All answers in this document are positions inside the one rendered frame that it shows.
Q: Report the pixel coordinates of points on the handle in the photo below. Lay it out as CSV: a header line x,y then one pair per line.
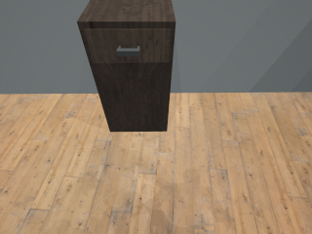
x,y
128,52

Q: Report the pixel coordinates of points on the cabinet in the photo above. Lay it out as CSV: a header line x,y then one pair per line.
x,y
135,95

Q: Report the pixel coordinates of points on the drawer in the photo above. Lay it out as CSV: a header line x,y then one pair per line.
x,y
154,44

